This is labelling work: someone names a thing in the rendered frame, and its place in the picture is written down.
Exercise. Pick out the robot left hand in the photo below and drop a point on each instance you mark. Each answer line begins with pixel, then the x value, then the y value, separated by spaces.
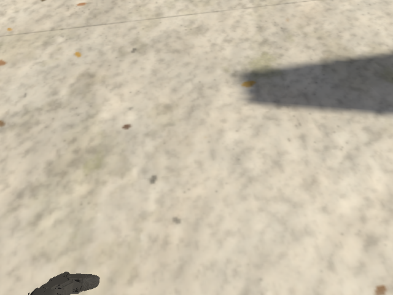
pixel 66 284

